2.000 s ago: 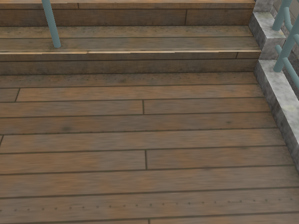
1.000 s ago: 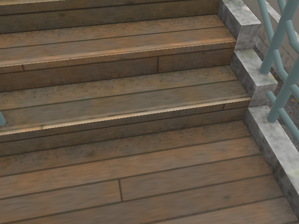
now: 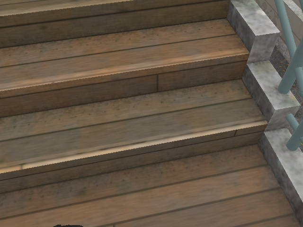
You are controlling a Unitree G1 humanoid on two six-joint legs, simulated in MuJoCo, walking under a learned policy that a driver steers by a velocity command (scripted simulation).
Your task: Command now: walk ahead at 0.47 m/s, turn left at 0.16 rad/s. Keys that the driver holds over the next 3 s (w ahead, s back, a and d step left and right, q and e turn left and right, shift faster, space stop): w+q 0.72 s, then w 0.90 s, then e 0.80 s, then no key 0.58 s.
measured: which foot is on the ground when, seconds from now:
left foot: down 0.00-0.00, up 0.02-0.50, down 0.52-1.00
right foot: down 0.00-0.52, up 0.54-1.00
